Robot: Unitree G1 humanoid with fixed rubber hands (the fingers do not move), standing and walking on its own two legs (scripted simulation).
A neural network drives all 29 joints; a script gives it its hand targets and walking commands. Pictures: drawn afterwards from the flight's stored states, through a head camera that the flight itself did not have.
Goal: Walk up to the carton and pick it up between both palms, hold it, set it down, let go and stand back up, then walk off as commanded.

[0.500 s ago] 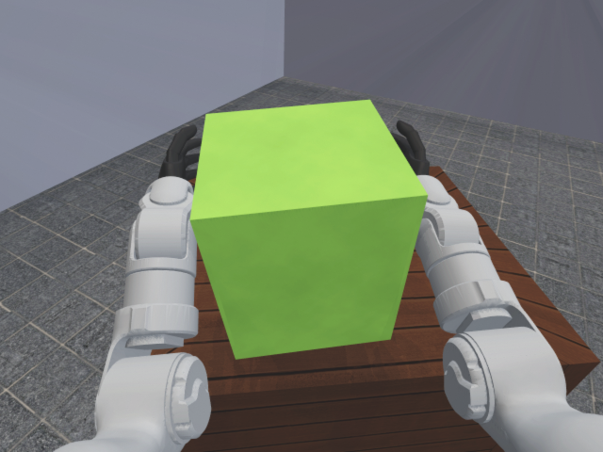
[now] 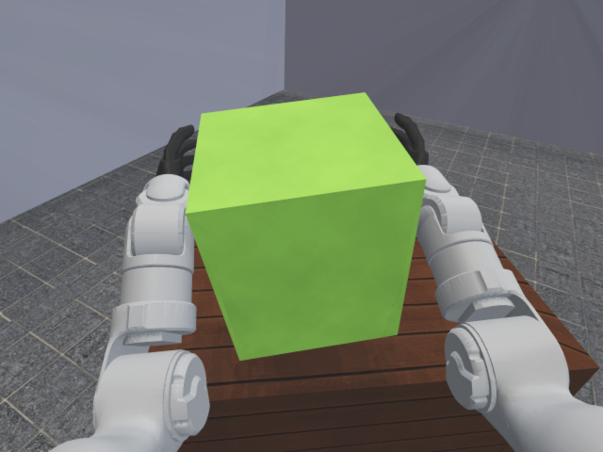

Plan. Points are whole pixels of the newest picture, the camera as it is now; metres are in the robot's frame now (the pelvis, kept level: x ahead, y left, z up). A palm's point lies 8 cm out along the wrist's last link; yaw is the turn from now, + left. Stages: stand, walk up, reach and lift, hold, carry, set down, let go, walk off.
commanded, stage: hold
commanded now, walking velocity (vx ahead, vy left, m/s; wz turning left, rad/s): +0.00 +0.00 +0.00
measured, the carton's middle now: (302, 227) +0.34 -0.02 +0.19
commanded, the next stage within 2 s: none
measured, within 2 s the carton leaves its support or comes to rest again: neither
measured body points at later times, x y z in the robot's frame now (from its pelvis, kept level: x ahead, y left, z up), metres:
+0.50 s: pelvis +0.00 +0.00 +0.00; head -0.08 +0.03 +0.44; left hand +0.39 +0.14 +0.24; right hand +0.39 -0.16 +0.26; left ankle +0.02 +0.12 -0.75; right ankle +0.02 -0.14 -0.75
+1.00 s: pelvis +0.00 +0.00 +0.00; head -0.08 +0.03 +0.44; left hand +0.40 +0.14 +0.24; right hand +0.39 -0.16 +0.26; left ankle +0.02 +0.12 -0.75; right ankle +0.02 -0.14 -0.75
